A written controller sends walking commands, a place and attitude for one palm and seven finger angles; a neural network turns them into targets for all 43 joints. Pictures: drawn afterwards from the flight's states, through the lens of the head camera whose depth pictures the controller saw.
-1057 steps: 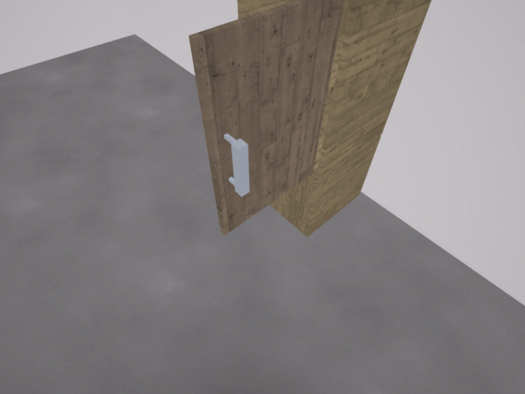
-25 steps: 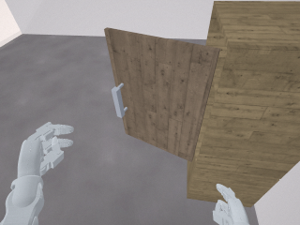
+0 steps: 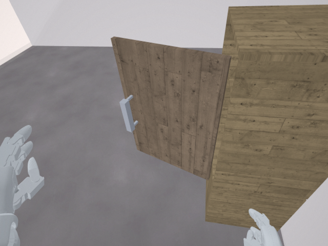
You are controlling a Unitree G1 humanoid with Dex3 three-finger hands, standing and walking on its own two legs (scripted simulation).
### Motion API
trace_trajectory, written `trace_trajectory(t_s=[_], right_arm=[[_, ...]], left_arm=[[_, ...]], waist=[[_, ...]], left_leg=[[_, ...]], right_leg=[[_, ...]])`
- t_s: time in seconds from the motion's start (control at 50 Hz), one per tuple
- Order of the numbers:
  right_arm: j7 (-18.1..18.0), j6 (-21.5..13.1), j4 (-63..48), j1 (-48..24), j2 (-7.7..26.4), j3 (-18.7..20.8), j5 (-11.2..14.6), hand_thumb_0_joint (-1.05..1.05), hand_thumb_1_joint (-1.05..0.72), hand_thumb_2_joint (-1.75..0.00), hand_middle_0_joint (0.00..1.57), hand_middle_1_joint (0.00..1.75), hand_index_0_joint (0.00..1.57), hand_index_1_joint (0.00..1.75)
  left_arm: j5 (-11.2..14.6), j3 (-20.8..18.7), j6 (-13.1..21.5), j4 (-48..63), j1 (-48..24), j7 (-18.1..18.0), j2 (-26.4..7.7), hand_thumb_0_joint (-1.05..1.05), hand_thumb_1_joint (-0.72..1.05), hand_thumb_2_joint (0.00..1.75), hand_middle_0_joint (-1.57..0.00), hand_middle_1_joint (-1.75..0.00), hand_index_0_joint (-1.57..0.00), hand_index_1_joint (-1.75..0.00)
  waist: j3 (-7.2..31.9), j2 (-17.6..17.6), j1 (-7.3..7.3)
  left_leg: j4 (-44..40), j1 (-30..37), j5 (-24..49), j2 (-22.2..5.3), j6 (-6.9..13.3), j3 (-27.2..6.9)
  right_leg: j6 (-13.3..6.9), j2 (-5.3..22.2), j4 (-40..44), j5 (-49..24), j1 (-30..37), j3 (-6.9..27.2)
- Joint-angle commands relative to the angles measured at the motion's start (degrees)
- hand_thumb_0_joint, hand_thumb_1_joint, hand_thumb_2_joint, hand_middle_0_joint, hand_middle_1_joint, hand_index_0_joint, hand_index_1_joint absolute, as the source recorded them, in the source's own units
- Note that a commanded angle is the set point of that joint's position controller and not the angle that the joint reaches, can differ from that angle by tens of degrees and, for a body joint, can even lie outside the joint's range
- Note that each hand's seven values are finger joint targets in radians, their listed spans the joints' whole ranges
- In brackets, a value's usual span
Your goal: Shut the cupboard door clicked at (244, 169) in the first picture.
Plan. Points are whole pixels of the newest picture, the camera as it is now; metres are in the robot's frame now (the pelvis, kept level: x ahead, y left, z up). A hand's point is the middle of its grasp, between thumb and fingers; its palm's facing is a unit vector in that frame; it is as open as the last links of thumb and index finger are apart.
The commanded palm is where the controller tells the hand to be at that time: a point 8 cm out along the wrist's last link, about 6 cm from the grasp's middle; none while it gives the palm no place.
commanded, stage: draw the hand back to the body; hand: left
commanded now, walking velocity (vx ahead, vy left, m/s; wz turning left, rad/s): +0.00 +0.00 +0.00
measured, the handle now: (130, 113) +0.63 +0.24 -0.06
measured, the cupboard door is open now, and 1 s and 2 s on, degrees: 70 70 70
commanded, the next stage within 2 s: step back with the hand held close in 0.10 s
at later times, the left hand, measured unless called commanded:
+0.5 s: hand (35, 175) +0.19 +0.28 +0.16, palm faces +0.37 -0.78 -0.50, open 7.4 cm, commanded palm +0.14 +0.32 +0.17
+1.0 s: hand out of the picture +0.12 +0.32 +0.16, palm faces +0.46 -0.75 -0.48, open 7.4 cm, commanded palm +0.06 +0.35 +0.17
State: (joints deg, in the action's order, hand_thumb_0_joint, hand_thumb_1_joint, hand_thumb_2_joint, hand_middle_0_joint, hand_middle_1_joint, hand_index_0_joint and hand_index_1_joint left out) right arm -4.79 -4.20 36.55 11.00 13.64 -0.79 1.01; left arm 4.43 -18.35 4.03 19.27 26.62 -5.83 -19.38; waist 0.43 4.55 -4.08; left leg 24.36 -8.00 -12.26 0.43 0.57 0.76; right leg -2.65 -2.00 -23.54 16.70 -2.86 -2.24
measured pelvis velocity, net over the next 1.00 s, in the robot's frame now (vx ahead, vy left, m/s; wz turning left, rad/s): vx -0.08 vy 0.04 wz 0.03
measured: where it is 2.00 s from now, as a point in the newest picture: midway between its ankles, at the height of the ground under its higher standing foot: outside the picture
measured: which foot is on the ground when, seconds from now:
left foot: down 0.00-1.00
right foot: down 0.00-1.00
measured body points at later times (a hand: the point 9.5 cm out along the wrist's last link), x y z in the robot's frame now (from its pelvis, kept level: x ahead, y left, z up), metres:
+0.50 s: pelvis -0.01 +0.02 +0.00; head -0.01 -0.01 +0.45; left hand +0.17 +0.32 +0.18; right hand +0.17 -0.23 -0.10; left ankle +0.01 +0.12 -0.74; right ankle -0.04 -0.08 -0.74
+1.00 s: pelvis -0.08 +0.04 -0.01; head -0.07 +0.05 +0.44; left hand +0.08 +0.35 +0.18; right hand +0.10 -0.19 -0.09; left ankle +0.01 +0.12 -0.74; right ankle -0.04 -0.08 -0.74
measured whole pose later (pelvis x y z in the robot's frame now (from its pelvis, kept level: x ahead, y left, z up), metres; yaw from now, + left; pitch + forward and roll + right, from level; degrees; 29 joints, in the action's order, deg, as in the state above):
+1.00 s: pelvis -0.08 +0.04 -0.01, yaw +2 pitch +0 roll -2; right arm -5.4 -0.9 32.4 13.0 12.9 -0.1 0.6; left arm 1.8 -24.6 11.6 27.0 30.6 -8.1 -23.7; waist 0.1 1.6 -0.6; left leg 33.2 -24.4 -10.7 1.8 4.1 1.2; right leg 0.3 -1.3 -32.1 14.0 -18.4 -0.9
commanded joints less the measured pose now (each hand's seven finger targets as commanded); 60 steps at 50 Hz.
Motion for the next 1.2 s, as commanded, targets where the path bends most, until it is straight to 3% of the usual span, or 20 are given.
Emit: trace_trajectory(t_s=[0.0, 0.08, 0.14, 0.2, 0.22, 0.24, 0.26, 0.28, 0.36, 0.44, 0.48, 0.6, 0.74, 0.88, 0.94, 1.0, 1.06, 1.12, 1.16, 1.18], right_arm=[[-0.27, -3.53, -9.81, -8.69, 4.39, 1.29, 0.12, 0.00, -0.90, -0.90, 0.20, 0.30, 0.20, 0.30], [-0.20, -3.49, -9.70, -8.62, 4.26, 1.25, 0.04, 0.00, -0.90, -0.90, 0.20, 0.30, 0.20, 0.30], [-0.14, -3.12, -9.62, -8.57, 4.55, 1.43, 0.04, 0.00, -0.90, -0.90, 0.20, 0.30, 0.20, 0.30], [-0.07, -3.02, -9.83, -8.52, 4.47, 1.46, 0.13, 0.00, -0.90, -0.90, 0.20, 0.30, 0.20, 0.30], [0.14, -1.50, -10.94, -7.86, 6.71, 2.58, 0.52, 0.00, -0.90, -0.90, 0.20, 0.30, 0.20, 0.30], [-0.01, -0.78, -10.04, -7.79, 5.93, 2.52, 0.26, 0.00, -0.90, -0.90, 0.20, 0.30, 0.20, 0.30], [0.01, -0.13, -9.70, -7.83, 5.82, 2.65, 0.04, 0.00, -0.90, -0.90, 0.20, 0.30, 0.20, 0.30], [0.15, 0.38, -10.09, -7.67, 5.79, 2.90, 0.15, 0.00, -0.90, -0.90, 0.20, 0.30, 0.20, 0.30], [-0.46, 2.00, -11.23, -7.31, 6.38, 3.58, 0.49, 0.00, -0.90, -0.90, 0.20, 0.30, 0.20, 0.30], [-1.16, 3.67, -12.80, -7.29, 7.15, 3.85, 0.50, 0.00, -0.90, -0.90, 0.20, 0.30, 0.20, 0.30], [-1.20, 4.46, -13.68, -6.97, 6.80, 3.76, 0.66, 0.00, -0.90, -0.90, 0.20, 0.30, 0.20, 0.30], [-1.35, 4.94, -14.57, -6.53, 7.27, 3.83, 0.73, 0.00, -0.90, -0.90, 0.20, 0.30, 0.20, 0.30], [-1.82, 2.97, -14.55, -6.71, 8.43, 3.82, 0.39, 0.00, -0.90, -0.90, 0.20, 0.30, 0.20, 0.30], [-1.51, 0.66, -13.93, -4.95, 8.13, 3.88, -0.24, 0.00, -0.90, -0.90, 0.20, 0.30, 0.20, 0.30], [-1.09, -0.10, -13.41, -4.08, 8.10, 4.22, -0.47, 0.00, -0.90, -0.90, 0.20, 0.30, 0.20, 0.30], [-0.62, -0.40, -12.31, -3.53, 7.06, 3.99, -0.74, 0.00, -0.90, -0.90, 0.20, 0.30, 0.20, 0.30], [-0.44, -0.61, -10.09, -2.70, 6.26, 3.99, -0.80, 0.00, -0.90, -0.90, 0.20, 0.30, 0.20, 0.30], [-0.71, -0.63, -10.22, -3.58, 6.64, 3.96, -0.53, 0.00, -0.90, -0.90, 0.20, 0.30, 0.20, 0.30], [-1.16, -1.10, -10.97, -5.09, 7.17, 3.68, -0.66, 0.00, -0.90, -0.90, 0.20, 0.30, 0.20, 0.30], [-1.28, -1.65, -11.47, -6.14, 8.16, 3.87, -0.67, 0.00, -0.90, -0.90, 0.20, 0.30, 0.20, 0.30]], left_arm=[[0.32, -8.51, 4.48, 13.52, -6.19, -1.06, -13.08, 0.00, 0.90, 0.90, -0.20, -0.30, -0.20, -0.30], [0.48, -8.88, 4.42, 12.62, -5.06, -0.91, -12.92, 0.00, 0.90, 0.90, -0.20, -0.30, -0.20, -0.30], [0.68, -8.82, 4.09, 10.73, -4.34, -0.52, -12.54, 0.00, 0.90, 0.90, -0.20, -0.30, -0.20, -0.30], [0.51, -8.18, 4.32, 12.13, -5.34, -0.53, -12.17, 0.00, 0.90, 0.90, -0.20, -0.30, -0.20, -0.30], [-0.25, -13.33, 6.42, 14.79, -10.05, -1.27, -17.94, 0.00, 0.90, 0.90, -0.20, -0.30, -0.20, -0.30], [-0.60, -14.20, 7.25, 13.21, -9.35, -1.54, -18.82, 0.00, 0.90, 0.90, -0.20, -0.30, -0.20, -0.30], [-0.54, -10.38, 7.42, 10.63, -5.00, -1.19, -14.71, 0.00, 0.90, 0.90, -0.20, -0.30, -0.20, -0.30], [-0.51, -9.53, 7.74, 10.18, -2.89, -1.09, -13.62, 0.00, 0.90, 0.90, -0.20, -0.30, -0.20, -0.30], [-0.15, -10.94, 8.27, 13.27, 0.58, -1.68, -14.82, 0.00, 0.90, 0.90, -0.20, -0.30, -0.20, -0.30], [0.10, -13.48, 7.77, 16.32, 1.69, -2.17, -17.71, 0.00, 0.90, 0.90, -0.20, -0.30, -0.20, -0.30], [0.36, -12.73, 7.40, 15.94, 2.96, -2.20, -16.60, 0.00, 0.90, 0.90, -0.20, -0.30, -0.20, -0.30], [0.60, -13.34, 7.48, 16.09, 5.04, -2.67, -16.74, 0.00, 0.90, 0.90, -0.20, -0.30, -0.20, -0.30], [-1.12, -14.65, 9.38, 17.47, 2.39, -3.29, -17.21, 0.00, 0.90, 0.90, -0.20, -0.30, -0.20, -0.30], [-2.40, -13.78, 11.26, 19.71, 0.03, -3.37, -15.27, 0.00, 0.90, 0.90, -0.20, -0.30, -0.20, -0.30], [-2.37, -15.28, 11.78, 20.69, 1.31, -3.44, -16.75, 0.00, 0.90, 0.90, -0.20, -0.30, -0.20, -0.30], [-1.94, -12.79, 12.18, 21.48, -0.89, -4.01, -15.43, 0.00, 0.90, 0.90, -0.20, -0.30, -0.20, -0.30], [-1.78, -11.81, 12.59, 20.42, -1.84, -5.07, -15.41, 0.00, 0.90, 0.90, -0.20, -0.30, -0.20, -0.30], [-1.66, -12.54, 13.35, 20.86, -2.22, -5.53, -16.67, 0.00, 0.90, 0.90, -0.20, -0.30, -0.20, -0.30], [-1.86, -14.05, 13.95, 20.84, -0.09, -5.35, -16.89, 0.00, 0.90, 0.90, -0.20, -0.30, -0.20, -0.30], [-2.18, -15.18, 14.50, 21.16, 0.26, -4.97, -16.58, 0.00, 0.90, 0.90, -0.20, -0.30, -0.20, -0.30]], waist=[[2.31, -1.12, 0.32], [1.66, -0.71, 0.27], [0.40, -3.93, 0.28], [1.53, -1.89, 0.45], [-0.95, -1.90, 2.40], [-1.05, -3.30, 2.38], [-0.31, -5.27, 2.98], [1.55, -5.62, 2.86], [8.28, -2.53, 3.28], [10.66, -1.36, 3.21], [10.44, -1.96, 3.35], [9.05, -1.67, 3.37], [4.18, 2.68, 3.51], [3.76, 4.78, 3.64], [5.10, 0.78, 3.80], [2.51, -4.37, 4.57], [3.77, -7.70, 5.19], [3.77, -5.19, 5.31], [3.40, 2.79, 4.76], [4.45, 8.89, 4.14]], left_leg=[[-1.91, 4.81, 9.62, -0.93, 2.11, 0.18], [-2.04, 4.69, 10.09, -1.01, 1.99, 0.29], [-2.38, 4.24, 9.50, -1.21, 2.03, 0.17], [-2.51, 5.04, 9.64, -1.18, 2.02, 0.23], [2.08, 1.21, 5.82, -2.23, 2.96, -0.93], [3.88, -0.06, 4.50, -1.77, 2.69, -1.56], [4.86, -0.76, 4.62, -1.71, 2.46, -1.41], [4.94, -0.95, 5.69, -1.92, 2.51, -1.32], [2.21, 1.04, 15.35, -3.27, 2.57, -1.66], [1.43, 0.88, 24.80, -4.52, 2.33, -2.86], [1.04, -0.33, 24.68, -5.01, 2.23, -3.13], [-2.14, -6.73, 14.94, -6.30, 2.41, -5.03], [-10.50, -25.31, -17.53, -8.74, 4.96, -10.42], [-12.73, -33.61, -28.17, -10.29, 5.67, -13.30], [-7.15, -30.64, -25.66, -7.80, 4.79, -10.49], [3.48, -20.25, -17.23, -4.04, 2.30, -6.74], [10.45, -11.44, -8.85, -2.44, 0.71, -4.90], [7.27, -9.87, -9.29, -3.56, 1.28, -6.42], [-5.66, -18.53, -17.18, -9.00, 3.32, -12.57], [-14.97, -29.34, -28.79, -14.37, 5.64, -18.88]], right_leg=[[2.39, 3.25, 6.30, -12.11, -5.95, 2.89], [2.48, 3.29, 6.41, -13.14, -5.84, 2.88], [2.67, 3.02, 7.13, -11.97, -6.44, 2.76], [2.58, 3.00, 6.61, -11.74, -6.23, 2.54], [3.78, 6.81, 9.92, -13.11, -12.11, 8.37], [3.30, 8.82, 10.52, -14.54, -12.50, 9.42], [2.98, 9.80, 9.72, -15.26, -13.13, 8.77], [3.26, 10.00, 8.39, -17.19, -12.34, 8.20], [3.82, 7.89, 2.48, -24.67, -8.32, 4.59], [3.24, 5.82, -1.29, -27.73, -6.45, 3.27], [3.04, 5.47, -2.00, -26.31, -6.50, 3.46], [2.85, 4.65, -3.05, -18.10, -5.95, 3.99], [3.16, 2.12, -6.60, -5.97, 0.81, 4.56], [2.73, 0.33, -11.61, -1.67, 4.24, 4.01], [1.62, 2.15, -7.45, 0.65, 0.78, 7.37], [-1.53, 8.32, 2.27, 8.85, -14.97, 14.79], [-3.36, 12.68, 4.98, 4.42, -22.38, 16.47], [-1.70, 9.85, 2.78, 4.85, -24.42, 12.50], [1.46, 3.06, -5.57, 6.19, -16.41, 6.51], [2.95, -1.37, -16.10, 3.93, -5.06, 3.67]])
